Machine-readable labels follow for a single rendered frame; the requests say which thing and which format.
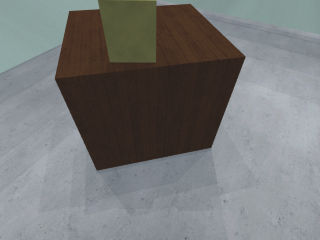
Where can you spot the carton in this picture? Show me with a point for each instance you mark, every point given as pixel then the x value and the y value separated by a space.
pixel 130 30

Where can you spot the pedestal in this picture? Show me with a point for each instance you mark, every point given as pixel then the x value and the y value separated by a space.
pixel 131 112

